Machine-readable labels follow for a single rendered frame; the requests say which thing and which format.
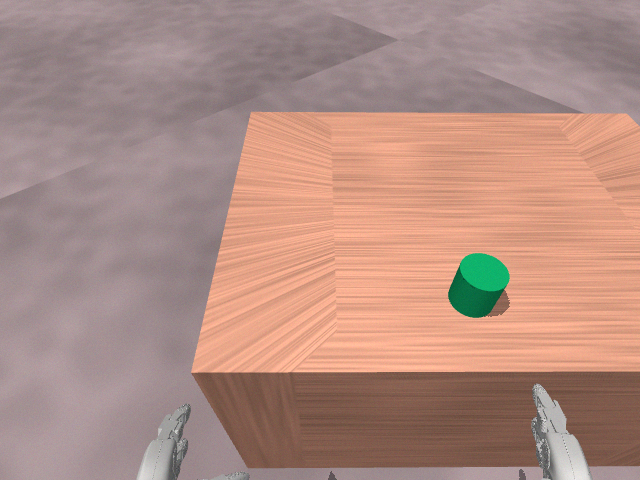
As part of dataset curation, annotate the left robot hand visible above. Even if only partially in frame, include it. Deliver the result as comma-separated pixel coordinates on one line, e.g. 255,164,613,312
136,404,249,480

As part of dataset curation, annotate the can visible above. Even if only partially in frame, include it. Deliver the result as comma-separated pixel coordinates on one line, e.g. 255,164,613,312
448,253,510,318

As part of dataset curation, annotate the right robot hand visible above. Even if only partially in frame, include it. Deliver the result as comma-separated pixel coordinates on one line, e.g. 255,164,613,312
531,384,593,480

